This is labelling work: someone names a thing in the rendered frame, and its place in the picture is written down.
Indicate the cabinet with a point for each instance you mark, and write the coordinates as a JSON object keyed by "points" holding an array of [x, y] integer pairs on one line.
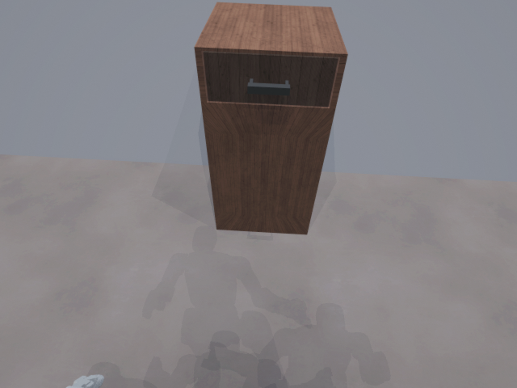
{"points": [[265, 160]]}

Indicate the handle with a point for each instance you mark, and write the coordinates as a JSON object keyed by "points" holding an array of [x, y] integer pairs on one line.
{"points": [[268, 88]]}

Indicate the drawer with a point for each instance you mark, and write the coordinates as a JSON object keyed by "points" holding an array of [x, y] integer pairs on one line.
{"points": [[311, 78]]}

